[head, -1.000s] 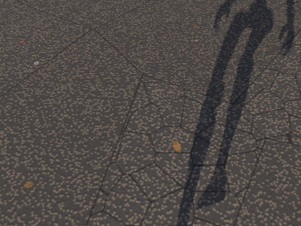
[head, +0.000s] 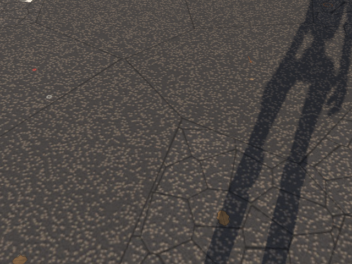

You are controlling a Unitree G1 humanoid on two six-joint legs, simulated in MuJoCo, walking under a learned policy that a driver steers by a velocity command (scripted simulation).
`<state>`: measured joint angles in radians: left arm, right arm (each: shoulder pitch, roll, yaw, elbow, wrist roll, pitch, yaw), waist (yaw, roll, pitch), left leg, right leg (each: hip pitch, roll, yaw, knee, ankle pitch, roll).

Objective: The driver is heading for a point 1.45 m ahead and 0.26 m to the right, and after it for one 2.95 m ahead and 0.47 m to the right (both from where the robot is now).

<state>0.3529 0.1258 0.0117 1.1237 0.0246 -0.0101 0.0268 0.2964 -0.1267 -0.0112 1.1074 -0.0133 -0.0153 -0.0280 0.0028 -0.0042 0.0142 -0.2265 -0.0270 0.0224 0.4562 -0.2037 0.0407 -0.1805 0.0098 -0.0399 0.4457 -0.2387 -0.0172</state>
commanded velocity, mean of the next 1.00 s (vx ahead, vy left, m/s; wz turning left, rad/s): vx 0.00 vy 0.00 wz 0.00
